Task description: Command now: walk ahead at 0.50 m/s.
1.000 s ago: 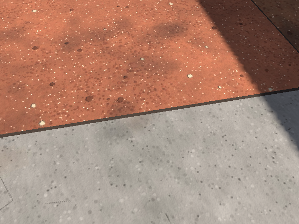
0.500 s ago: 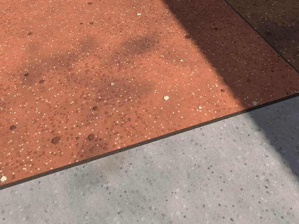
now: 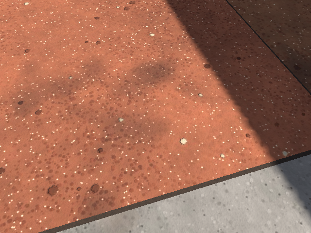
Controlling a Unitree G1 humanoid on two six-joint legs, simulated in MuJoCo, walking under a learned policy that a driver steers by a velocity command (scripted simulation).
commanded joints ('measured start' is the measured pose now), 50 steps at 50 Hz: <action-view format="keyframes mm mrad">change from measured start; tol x16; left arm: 1 -12 92 29 -83 7 -8 6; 17 -381 29 5 -183 0 -15 -40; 24 155 217 72 -45 17 -12 -27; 29 -103 64 21 -72 28 -18 -32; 50 121 53 9 40 29 14 11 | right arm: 1 46 -98 -21 -35 -13 -14 -2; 24 274 -50 6 50 10 -2 -39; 45 -245 -70 -10 -108 18 -2 3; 50 242 -283 -88 14 -5 1 -11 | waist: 1 -3 123 -81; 19 -62 113 42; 22 112 79 -196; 24 102 -255 -435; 28 21 -44 -62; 43 79 -28 59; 48 -50 -56 -61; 50 -97 179 -332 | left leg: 1 263 261 -357 -301 73 167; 17 430 275 -147 -322 215 132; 21 445 242 -99 -64 606 80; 22 309 190 -60 160 540 47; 24 -279 -33 -123 748 -409 -37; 25 -381 37 -167 822 -375 -22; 38 -263 143 -77 189 248 -70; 46 -227 94 -61 0 120 -10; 49 267 54 -27 -5 127 68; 50 658 293 -415 -3 91 205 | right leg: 1 -240 -105 48 -8 105 -7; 11 -295 -88 -9 -475 477 40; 18 -283 -45 -30 -645 368 -4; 22 317 -31 -32 -667 360 -107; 24 812 -385 695 -830 169 -324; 28 314 -222 274 -947 251 -195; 34 215 -187 113 -1047 427 -213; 46 457 -243 49 -933 525 -141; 49 350 -143 -60 -530 797 -72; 50 -5 -27 -108 -149 452 -5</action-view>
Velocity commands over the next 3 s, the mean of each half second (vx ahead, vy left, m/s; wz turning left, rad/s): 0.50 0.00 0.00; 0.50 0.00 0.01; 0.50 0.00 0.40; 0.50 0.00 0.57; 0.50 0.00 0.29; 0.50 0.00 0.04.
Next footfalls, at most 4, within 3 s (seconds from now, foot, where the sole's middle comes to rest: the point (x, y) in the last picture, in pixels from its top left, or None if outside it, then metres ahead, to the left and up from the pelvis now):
0.44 right None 0.40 -0.15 -0.77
0.98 left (137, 181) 0.70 0.09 -0.77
1.48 right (176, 132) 0.98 -0.10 -0.77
2.00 left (109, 110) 1.13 0.26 -0.77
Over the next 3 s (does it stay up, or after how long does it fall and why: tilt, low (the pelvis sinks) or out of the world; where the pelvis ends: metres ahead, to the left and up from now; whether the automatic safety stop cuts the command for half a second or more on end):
stays up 1.50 0.42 0.00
